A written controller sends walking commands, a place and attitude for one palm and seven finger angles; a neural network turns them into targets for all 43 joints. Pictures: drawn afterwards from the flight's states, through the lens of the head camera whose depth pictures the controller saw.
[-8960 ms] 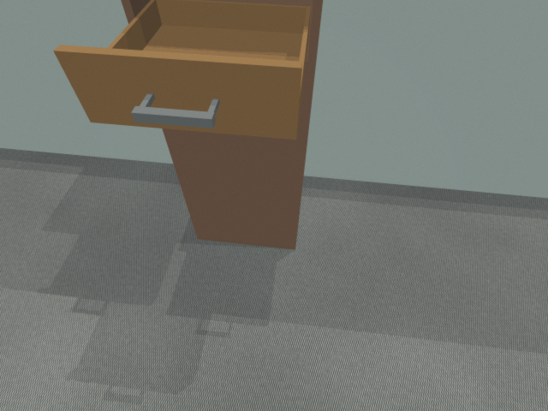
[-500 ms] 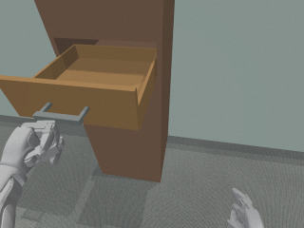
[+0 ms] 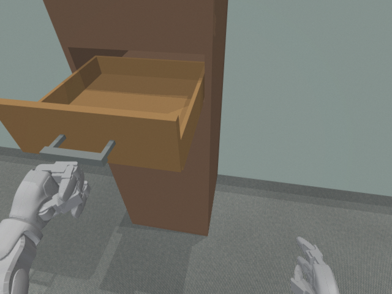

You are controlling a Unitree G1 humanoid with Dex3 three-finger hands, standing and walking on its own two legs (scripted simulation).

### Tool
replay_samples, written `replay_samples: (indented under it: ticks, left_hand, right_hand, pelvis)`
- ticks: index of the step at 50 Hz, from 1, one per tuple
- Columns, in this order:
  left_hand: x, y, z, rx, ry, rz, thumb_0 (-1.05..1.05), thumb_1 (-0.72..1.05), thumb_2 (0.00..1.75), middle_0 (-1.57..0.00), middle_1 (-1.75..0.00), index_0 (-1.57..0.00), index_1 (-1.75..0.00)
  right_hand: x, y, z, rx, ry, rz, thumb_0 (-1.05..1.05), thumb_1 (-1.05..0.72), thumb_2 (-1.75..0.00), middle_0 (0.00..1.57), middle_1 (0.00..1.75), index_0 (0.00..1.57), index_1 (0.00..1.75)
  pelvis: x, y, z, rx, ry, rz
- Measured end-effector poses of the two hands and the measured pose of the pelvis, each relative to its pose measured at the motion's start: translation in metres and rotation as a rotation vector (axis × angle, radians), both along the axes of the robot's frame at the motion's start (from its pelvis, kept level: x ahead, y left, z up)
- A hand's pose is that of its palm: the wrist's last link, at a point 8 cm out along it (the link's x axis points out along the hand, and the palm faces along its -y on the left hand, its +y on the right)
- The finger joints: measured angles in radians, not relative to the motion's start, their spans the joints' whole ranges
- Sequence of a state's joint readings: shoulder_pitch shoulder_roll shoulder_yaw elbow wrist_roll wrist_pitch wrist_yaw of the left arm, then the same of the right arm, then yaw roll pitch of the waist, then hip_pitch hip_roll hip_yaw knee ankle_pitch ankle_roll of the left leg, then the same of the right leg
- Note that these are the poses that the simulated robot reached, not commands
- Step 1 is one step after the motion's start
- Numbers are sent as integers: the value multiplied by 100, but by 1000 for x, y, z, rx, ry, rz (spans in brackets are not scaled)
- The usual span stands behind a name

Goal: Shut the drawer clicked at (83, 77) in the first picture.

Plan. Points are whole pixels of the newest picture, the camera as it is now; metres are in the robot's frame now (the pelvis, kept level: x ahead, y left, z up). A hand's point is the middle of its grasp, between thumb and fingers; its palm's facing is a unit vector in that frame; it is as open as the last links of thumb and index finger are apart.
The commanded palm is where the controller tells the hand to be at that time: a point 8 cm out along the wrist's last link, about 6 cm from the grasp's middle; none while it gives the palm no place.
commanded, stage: bring the fist close to the handle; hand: left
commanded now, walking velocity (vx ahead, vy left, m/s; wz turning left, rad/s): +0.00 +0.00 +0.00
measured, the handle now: (79, 149) +0.33 +0.27 +0.16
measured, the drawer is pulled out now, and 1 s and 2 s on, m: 0.29 0.23 0.12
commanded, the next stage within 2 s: push the drawer shut in 0.08 s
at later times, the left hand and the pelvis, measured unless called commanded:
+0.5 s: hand (85, 182) +0.25 +0.23 +0.15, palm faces +0.00 -1.00 -0.08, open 3.3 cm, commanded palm +0.24 +0.27 +0.16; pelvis -0.01 +0.00 +0.00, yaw +0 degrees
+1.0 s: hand (99, 161) +0.31 +0.23 +0.15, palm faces -0.01 -1.00 -0.06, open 3.3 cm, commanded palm +0.30 +0.27 +0.16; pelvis -0.02 -0.01 +0.00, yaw +1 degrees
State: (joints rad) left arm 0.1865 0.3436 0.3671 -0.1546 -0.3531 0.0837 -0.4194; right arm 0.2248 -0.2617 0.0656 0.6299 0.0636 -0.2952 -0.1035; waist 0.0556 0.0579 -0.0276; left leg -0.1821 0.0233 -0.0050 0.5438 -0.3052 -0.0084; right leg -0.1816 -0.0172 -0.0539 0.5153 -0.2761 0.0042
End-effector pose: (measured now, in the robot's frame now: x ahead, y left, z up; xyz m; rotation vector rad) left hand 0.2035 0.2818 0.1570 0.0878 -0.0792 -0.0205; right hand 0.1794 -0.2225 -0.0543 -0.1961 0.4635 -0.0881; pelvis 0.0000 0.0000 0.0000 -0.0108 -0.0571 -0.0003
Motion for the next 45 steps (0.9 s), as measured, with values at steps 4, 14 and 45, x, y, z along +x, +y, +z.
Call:
replay_samples:
  ticks: [4,14,45]
  left_hand:
    - [-2,1,-8,-7,43,14,2,90,90,-140,-160,-140,-160]
    - [-2,4,0,-8,-13,38,2,90,90,-141,-160,-141,-160]
    - [65,0,-5,-17,42,25,5,86,95,-141,-160,-141,-160]
  right_hand:
    - [2,4,2,2,-3,5,1,-90,-90,20,30,20,30]
    - [0,14,-1,-3,20,25,1,-90,-90,20,30,20,30]
    - [-25,-4,-19,-18,122,-30,1,-90,-90,20,30,20,30]
  pelvis:
    - [-1,2,0,1,0,-1]
    - [-6,5,0,-4,-8,12]
    - [-21,-6,-1,5,10,22]
